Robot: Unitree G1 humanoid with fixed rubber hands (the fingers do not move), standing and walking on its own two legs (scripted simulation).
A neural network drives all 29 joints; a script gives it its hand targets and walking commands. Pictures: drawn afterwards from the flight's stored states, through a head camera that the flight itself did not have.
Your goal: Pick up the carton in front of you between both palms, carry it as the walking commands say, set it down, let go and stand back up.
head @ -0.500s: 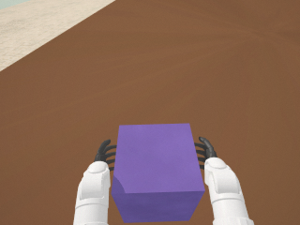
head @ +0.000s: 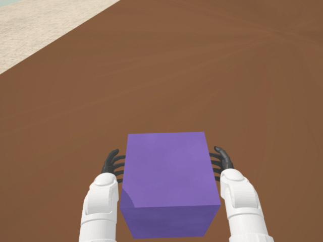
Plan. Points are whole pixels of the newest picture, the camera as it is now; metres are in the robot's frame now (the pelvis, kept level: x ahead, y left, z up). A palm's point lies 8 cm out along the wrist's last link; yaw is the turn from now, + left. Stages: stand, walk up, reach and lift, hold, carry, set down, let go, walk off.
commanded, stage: carry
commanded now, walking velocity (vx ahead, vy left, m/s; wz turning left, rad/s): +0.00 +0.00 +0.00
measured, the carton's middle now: (167, 187) +0.31 +0.00 -0.04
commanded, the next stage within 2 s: hold in 0.48 s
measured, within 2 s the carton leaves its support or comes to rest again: neither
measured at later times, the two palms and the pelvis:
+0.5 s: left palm (104, 180) +0.29 +0.16 +0.04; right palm (223, 176) +0.29 -0.14 +0.04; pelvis +0.00 +0.01 +0.00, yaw +0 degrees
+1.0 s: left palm (96, 192) +0.25 +0.17 +0.06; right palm (215, 165) +0.31 -0.12 +0.05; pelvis -0.01 -0.04 +0.01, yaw +13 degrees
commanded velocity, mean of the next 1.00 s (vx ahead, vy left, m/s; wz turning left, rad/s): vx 0.00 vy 0.00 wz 0.00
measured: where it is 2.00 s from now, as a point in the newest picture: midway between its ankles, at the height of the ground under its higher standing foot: outside the picture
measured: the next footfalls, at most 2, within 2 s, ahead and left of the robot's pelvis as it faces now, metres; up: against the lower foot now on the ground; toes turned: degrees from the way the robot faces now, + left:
none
